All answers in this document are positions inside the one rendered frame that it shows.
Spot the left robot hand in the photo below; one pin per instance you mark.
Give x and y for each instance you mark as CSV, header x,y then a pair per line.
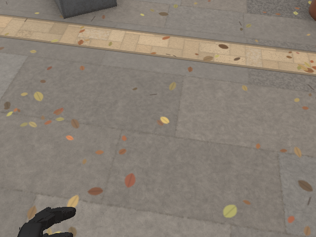
x,y
46,218

